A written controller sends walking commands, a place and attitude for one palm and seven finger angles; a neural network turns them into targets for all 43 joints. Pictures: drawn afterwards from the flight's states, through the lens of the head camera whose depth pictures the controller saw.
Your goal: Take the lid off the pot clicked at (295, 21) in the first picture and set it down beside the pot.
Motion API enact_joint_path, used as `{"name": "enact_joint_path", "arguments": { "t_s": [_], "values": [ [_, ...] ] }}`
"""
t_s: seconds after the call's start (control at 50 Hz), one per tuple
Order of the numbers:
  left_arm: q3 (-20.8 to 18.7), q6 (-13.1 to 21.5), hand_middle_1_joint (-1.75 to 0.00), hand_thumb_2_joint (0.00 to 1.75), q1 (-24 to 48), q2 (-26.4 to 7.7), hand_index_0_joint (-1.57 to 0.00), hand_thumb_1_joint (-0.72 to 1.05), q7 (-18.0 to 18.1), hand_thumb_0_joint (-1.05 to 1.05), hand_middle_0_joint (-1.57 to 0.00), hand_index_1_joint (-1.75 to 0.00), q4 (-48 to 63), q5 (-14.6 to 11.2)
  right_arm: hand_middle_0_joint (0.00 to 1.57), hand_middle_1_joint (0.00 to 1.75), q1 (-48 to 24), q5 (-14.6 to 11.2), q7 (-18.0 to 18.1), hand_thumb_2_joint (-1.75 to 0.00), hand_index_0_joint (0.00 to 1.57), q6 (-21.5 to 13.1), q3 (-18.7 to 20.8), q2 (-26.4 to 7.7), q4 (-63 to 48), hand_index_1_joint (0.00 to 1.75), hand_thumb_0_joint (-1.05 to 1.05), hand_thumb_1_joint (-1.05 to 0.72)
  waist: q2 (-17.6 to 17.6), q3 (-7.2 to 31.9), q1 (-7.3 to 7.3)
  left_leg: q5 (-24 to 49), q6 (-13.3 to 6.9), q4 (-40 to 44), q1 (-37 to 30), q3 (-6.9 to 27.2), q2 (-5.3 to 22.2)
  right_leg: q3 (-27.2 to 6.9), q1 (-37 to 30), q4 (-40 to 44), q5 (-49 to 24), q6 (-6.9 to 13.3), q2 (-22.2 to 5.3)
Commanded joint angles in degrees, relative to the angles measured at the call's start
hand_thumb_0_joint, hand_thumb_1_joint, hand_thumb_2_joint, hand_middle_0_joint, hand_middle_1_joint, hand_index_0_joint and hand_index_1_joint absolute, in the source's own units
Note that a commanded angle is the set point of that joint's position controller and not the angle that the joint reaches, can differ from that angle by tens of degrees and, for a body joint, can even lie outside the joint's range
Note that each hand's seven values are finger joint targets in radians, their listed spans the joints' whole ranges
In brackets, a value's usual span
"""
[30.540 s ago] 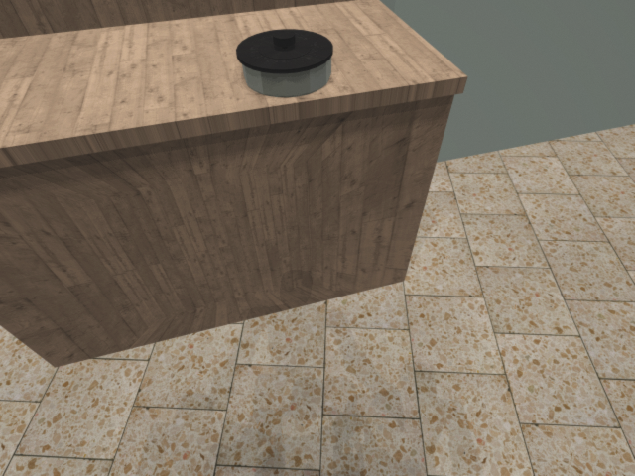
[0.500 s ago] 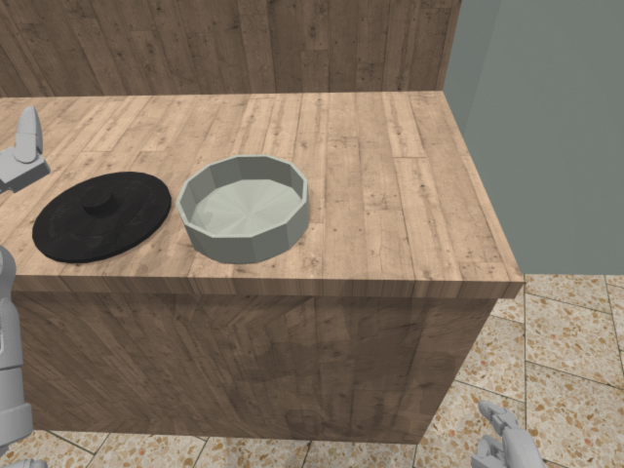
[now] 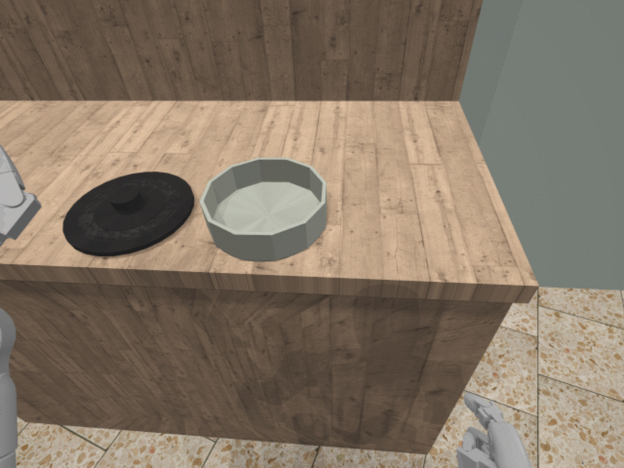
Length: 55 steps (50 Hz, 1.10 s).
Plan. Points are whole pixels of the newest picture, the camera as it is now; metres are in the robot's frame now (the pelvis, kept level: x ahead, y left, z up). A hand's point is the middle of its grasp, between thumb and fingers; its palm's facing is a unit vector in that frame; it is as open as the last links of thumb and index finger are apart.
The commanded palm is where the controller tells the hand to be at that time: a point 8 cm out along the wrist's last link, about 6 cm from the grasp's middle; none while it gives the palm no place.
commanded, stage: draw the hand back to the body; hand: left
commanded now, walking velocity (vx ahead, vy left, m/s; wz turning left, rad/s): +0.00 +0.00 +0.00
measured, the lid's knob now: (125, 198) +0.47 +0.37 +0.10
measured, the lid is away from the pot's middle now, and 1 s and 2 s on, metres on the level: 0.23 0.23 0.23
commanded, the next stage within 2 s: step back with the hand held close in 0.50 s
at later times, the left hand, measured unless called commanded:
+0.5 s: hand out of the picture +0.16 +0.26 +0.28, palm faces +0.51 -0.81 -0.29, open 7.4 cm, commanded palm +0.11 +0.30 +0.28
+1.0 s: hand out of the picture +0.16 +0.28 +0.25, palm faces +0.38 -0.77 -0.51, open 7.4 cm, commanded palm +0.09 +0.34 +0.28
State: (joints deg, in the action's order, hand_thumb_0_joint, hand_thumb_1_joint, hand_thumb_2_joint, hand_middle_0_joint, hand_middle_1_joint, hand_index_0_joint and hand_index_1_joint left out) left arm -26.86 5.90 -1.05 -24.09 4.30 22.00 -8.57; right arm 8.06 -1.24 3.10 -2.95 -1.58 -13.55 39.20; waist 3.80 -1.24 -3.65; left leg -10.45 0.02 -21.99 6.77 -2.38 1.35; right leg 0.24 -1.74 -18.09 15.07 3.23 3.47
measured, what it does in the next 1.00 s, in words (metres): shifts its weight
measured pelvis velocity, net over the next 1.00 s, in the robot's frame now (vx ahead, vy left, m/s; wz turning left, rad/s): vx -0.05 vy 0.07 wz -0.03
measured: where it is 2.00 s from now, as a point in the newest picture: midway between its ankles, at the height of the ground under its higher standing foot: outside the picture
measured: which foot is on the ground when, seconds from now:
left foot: down 0.00-1.00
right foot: down 0.00-1.00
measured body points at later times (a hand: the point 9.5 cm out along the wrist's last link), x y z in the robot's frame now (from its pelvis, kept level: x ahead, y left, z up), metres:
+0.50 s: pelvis -0.02 +0.02 +0.00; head -0.05 +0.01 +0.45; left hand +0.13 +0.30 +0.30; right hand +0.18 -0.18 -0.08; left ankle +0.02 +0.12 -0.74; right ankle -0.05 -0.08 -0.74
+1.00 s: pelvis -0.05 +0.07 -0.01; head -0.03 +0.09 +0.44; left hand +0.13 +0.32 +0.28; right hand +0.11 -0.19 -0.08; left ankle +0.02 +0.12 -0.74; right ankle -0.05 -0.08 -0.74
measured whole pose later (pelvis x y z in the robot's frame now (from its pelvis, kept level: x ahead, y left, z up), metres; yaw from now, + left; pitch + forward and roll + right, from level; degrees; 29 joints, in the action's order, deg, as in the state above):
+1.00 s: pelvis -0.05 +0.07 -0.01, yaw -2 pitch +0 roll -2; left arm -32.9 10.9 -25.5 -30.6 5.1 46.8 -5.0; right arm 11.4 -1.5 1.9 -1.1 0.9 -12.8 30.3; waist -0.5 -2.8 0.8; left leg -9.1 -5.1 -28.6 19.8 -5.5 -0.5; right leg -1.6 12.8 -26.9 14.0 -1.0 0.9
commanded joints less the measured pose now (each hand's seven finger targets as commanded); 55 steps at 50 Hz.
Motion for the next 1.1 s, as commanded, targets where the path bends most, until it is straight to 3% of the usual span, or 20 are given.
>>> {"name": "enact_joint_path", "arguments": {
  "t_s": [0.0, 0.06, 0.08, 0.16, 0.26, 0.3, 0.36, 0.38, 0.44, 0.54, 0.58, 0.6, 0.62, 0.66, 0.7, 0.8, 0.88, 0.94, 1.0, 1.08],
  "values": [
    [-5.4, 3.5, -0.3, 0.9, 9.8, -13.1, -0.2, 0.9, 0.6, 0.0, -0.2, -0.3, 12.7, -0.2, 0.2, 0.3, -9.4, 0.0, 0.7, -0.9, 0.2, -3.4, 2.4, -5.7, -9.5, 0.3, 0.0, -0.9, -1.0, 7.4, -0.06, 11.1, -3.1, 0.2, -10.2, -0.4, 0.2, -0.4, 8.8, 3.6, -18.2, -2.1, -3.2],
    [-6.4, 4.5, -0.3, 0.9, 6.3, -13.5, -0.2, 0.9, 0.8, 0.0, -0.2, -0.3, 17.5, 0.0, 0.2, 0.3, -9.3, 0.4, 0.5, -0.9, 0.2, -4.0, 2.5, -5.6, -9.6, 0.3, 0.0, -0.9, 2.1, 9.1, -0.5, 12.4, -2.8, -0.1, -11.0, -0.2, 0.3, -0.4, 7.9, 3.2, -18.7, -1.7, -3.2],
    [-5.9, 4.3, -0.3, 0.9, 4.8, -12.6, -0.2, 0.9, 0.8, 0.0, -0.2, -0.3, 16.7, 0.0, 0.2, 0.3, -9.2, 0.4, 0.4, -0.9, 0.2, -4.0, 2.4, -5.4, -9.6, 0.3, 0.0, -0.9, -0.5, 7.8, -0.43, 12.2, -2.7, 0.2, -10.3, 0.1, 0.4, -0.1, 8.2, 3.3, -18.2, -1.7, -3.1],
    [-6.0, 3.9, -0.3, 0.9, 0.5, -11.6, -0.2, 0.9, 0.5, 0.0, -0.2, -0.3, 14.7, -0.4, 0.2, 0.3, -9.0, 0.4, 0.4, -0.9, 0.2, -3.8, 2.5, -5.5, -9.3, 0.3, 0.0, -0.9, -2.1, 4.1, -0.12, 9.0, -2.7, 0.8, -8.9, 0.2, 0.7, -0.1, 10.2, 4.6, -14.2, -1.9, -3.1],
    [-5.4, 5.1, -0.3, 0.9, -3.3, -11.1, -0.2, 0.9, 0.4, 0.0, -0.2, -0.3, 23.6, 0.0, 0.2, 0.3, -9.3, 0.7, 0.2, -0.9, 0.2, -4.7, 2.6, -5.1, -10.1, 0.3, 0.0, -0.9, 1.5, 6.4, -0.45, 7.6, -2.4, 0.8, -9.9, 0.8, 0.8, -0.3, 9.9, 4.6, -11.6, -1.5, -3.1],
    [-6.5, 4.9, -0.3, 0.9, -6.7, -11.1, -0.2, 0.9, 0.6, 0.0, -0.2, -0.3, 22.4, -0.2, 0.2, 0.3, -8.9, 0.7, 0.2, -0.9, 0.2, -4.8, 2.5, -4.9, -10.1, 0.3, 0.0, -0.9, -0.9, 4.8, -0.65, 7.1, -2.3, 1.0, -8.7, 1.1, 1.0, -0.1, 10.0, 4.8, -11.0, -1.5, -3.0],
    [-5.4, 5.0, -0.3, 0.9, -2.8, -10.8, -0.2, 0.9, 0.7, 0.0, -0.2, -0.3, 24.8, 0.3, 0.2, 0.3, -9.2, 0.7, 0.2, -0.9, 0.2, -5.0, 2.4, -5.0, -9.8, 0.3, 0.0, -0.9, 1.2, 3.6, 0.11, 5.6, -2.0, 1.2, -8.7, 1.3, 1.0, -0.2, 11.2, 5.4, -9.0, -1.3, -2.9],
    [-5.9, 4.8, -0.3, 0.9, -4.3, -10.5, -0.2, 0.9, 0.9, 0.0, -0.2, -0.3, 22.0, 0.1, 0.2, 0.3, -8.9, 0.7, 0.5, -0.9, 0.2, -5.1, 2.4, -4.7, -9.6, 0.3, 0.0, -0.9, -0.5, 2.4, -0.01, 5.1, -2.1, 1.3, -8.5, 1.4, 1.1, 0.0, 11.7, 5.6, -8.3, -1.4, -2.9],
    [-3.9, 5.0, -0.3, 0.9, -4.3, -8.7, -0.2, 0.9, 0.6, 0.0, -0.2, -0.3, 23.9, 0.3, 0.2, 0.3, -8.9, 0.5, 0.2, -0.9, 0.2, -5.3, 2.1, -4.4, -9.9, 0.3, 0.0, -0.9, 0.9, 3.0, 0.17, 4.4, -2.0, 1.9, -9.2, 2.0, 1.2, 0.1, 11.2, 5.5, -7.0, -1.1, -2.8],
    [-4.2, 5.1, -0.3, 0.9, -5.5, -9.3, -0.2, 0.9, 0.9, 0.0, -0.2, -0.3, 25.3, 0.7, 0.2, 0.3, -9.2, 0.7, 0.0, -0.9, 0.2, -5.7, 2.1, -4.4, -9.9, 0.3, 0.0, -0.9, 1.6, 3.8, -0.36, 4.3, -1.9, 2.2, -9.1, 2.4, 1.3, 0.0, 10.4, 5.1, -6.8, -0.9, -2.7],
    [-5.0, 4.5, -0.3, 0.9, -5.0, -9.5, -0.2, 0.9, 1.1, 0.0, -0.2, -0.3, 21.7, 0.4, 0.2, 0.3, -9.1, 0.9, 0.2, -0.9, 0.2, -5.4, 2.1, -4.6, -9.5, 0.3, 0.0, -0.9, -1.4, 1.5, -0.24, 2.5, -1.7, 2.8, -7.2, 2.8, 1.4, 0.3, 11.2, 5.6, -5.0, -1.0, -2.7],
    [-12.9, 7.5, -0.3, 0.9, 5.4, -20.3, -0.2, 0.9, 2.1, 0.0, -0.2, -0.3, 29.8, 2.7, 0.2, 0.3, -8.5, -0.2, -0.2, -0.9, 0.2, -4.6, 2.4, -6.7, -13.3, 0.3, 0.0, -0.9, -0.6, -0.1, 1.29, -2.5, -2.9, -1.4, -3.9, 4.1, 1.9, -8.7, 18.2, 8.0, -6.0, -1.2, -6.2],
    [-9.6, 8.0, -0.3, 0.9, 1.1, -15.2, -0.2, 0.9, 2.0, 0.0, -0.2, -0.3, 23.2, 2.6, 0.2, 0.3, -7.9, 0.5, 0.0, -0.9, 0.2, -4.0, 2.6, -5.7, -11.6, 0.3, 0.0, -0.9, -5.7, -0.9, 2.21, -2.6, -3.2, -4.4, -2.3, 5.1, 1.1, -9.8, 18.9, 9.0, -6.0, -0.9, -8.0],
    [-7.1, 7.9, -0.3, 0.9, -3.5, -12.6, -0.2, 0.9, 1.6, 0.0, -0.2, -0.3, 20.3, 3.2, 0.2, 0.3, -6.3, 0.0, -0.7, -0.9, 0.2, -3.1, 3.2, -6.1, -12.1, 0.3, 0.0, -0.9, -6.3, 0.2, 3.04, 0.1, -2.9, -7.1, -3.0, 5.1, 1.4, -10.7, 20.5, 8.4, -9.1, -0.2, -9.9],
    [-5.3, 6.9, -0.3, 0.9, -6.4, -10.9, -0.2, 0.9, 1.2, 0.0, -0.2, -0.3, 20.1, 3.4, 0.2, 0.3, -5.0, -0.6, -0.8, -0.9, 0.2, -2.0, 3.7, -6.2, -13.1, 0.3, 0.0, -0.9, -5.1, 2.8, 3.53, 3.1, -2.8, -7.3, -3.1, 4.9, 2.8, -8.9, 19.6, 5.5, -13.2, -0.5, -10.7],
    [-9.4, 7.1, -0.3, 0.9, -13.3, -14.0, -0.2, 0.9, 1.8, 0.0, -0.2, -0.3, 27.2, 3.3, 0.2, 0.3, -4.3, -0.9, -0.5, -0.9, 0.2, 0.0, 4.3, -6.6, -16.4, 0.3, 0.0, -0.9, -0.9, 7.9, 2.9, 14.5, -3.4, -1.9, 0.4, 7.3, 6.5, -3.7, 13.4, -2.8, -18.5, -2.7, -6.1],
    [-13.6, 8.4, -0.3, 0.9, -20.3, -16.3, -0.2, 0.9, 2.4, 0.0, -0.2, -0.3, 35.2, 3.2, 0.2, 0.3, -3.4, -0.8, -0.8, -0.9, 0.2, 0.1, 4.7, -6.3, -18.1, 0.3, 0.0, -0.9, 3.4, 12.8, 2.28, 18.1, -3.6, -0.4, 2.8, 9.0, 8.3, -2.0, 10.5, -8.0, -15.1, -3.1, -4.0],
    [-16.2, 9.6, -0.3, 0.9, -22.3, -18.0, -0.2, 0.9, 3.1, 0.0, -0.2, -0.3, 39.7, 3.2, 0.2, 0.3, -2.4, -0.4, -0.9, -0.9, 0.2, -1.2, 4.9, -6.2, -18.2, 0.3, 0.0, -0.9, 8.8, 14.3, 2.25, 14.1, -3.8, 2.1, 4.9, 10.6, 10.1, -1.0, 11.1, -12.6, -5.6, -3.1, -2.9],
    [-17.0, 9.9, -0.3, 0.9, -20.1, -17.0, -0.2, 0.9, 4.2, 0.0, -0.2, -0.3, 37.8, 3.1, 0.2, 0.3, -0.9, -0.1, -0.7, -0.9, 0.2, -3.1, 5.3, -6.0, -16.6, 0.3, 0.0, -0.9, 10.1, 12.0, 3.15, 0.9, -4.5, 5.0, 12.5, 11.6, 12.5, -0.8, 11.4, -18.0, 4.0, -2.9, -2.9],
    [-16.1, 9.3, -0.3, 0.9, -16.2, -15.9, -0.2, 0.9, 5.1, 0.0, -0.2, -0.3, 30.4, 2.8, 0.2, 0.3, 0.7, -0.3, 0.1, -0.9, 0.2, -4.2, 5.4, -5.9, -14.6, 0.3, 0.0, -0.9, 2.4, 9.9, 4.5, -5.5, -3.0, 0.8, 13.3, 11.3, 10.1, -2.6, 13.1, -9.9, -1.5, -1.6, -4.7]
  ]
}}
